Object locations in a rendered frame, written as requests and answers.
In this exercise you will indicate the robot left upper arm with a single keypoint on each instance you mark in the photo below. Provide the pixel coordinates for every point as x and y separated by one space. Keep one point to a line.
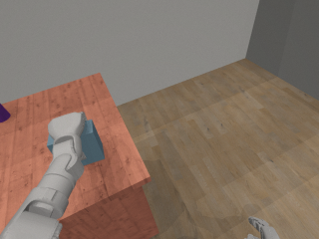
30 225

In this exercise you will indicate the table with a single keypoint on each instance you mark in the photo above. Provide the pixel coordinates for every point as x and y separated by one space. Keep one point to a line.
108 200

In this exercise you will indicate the sponge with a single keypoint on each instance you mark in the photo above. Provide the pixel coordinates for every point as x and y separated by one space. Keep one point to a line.
92 146

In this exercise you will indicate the robot left hand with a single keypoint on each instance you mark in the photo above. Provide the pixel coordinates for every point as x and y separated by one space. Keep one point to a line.
69 123

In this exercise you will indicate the robot right hand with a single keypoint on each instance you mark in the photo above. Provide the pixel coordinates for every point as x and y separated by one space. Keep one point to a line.
266 231

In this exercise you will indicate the left robot forearm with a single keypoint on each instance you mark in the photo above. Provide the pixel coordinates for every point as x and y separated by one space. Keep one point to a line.
51 196

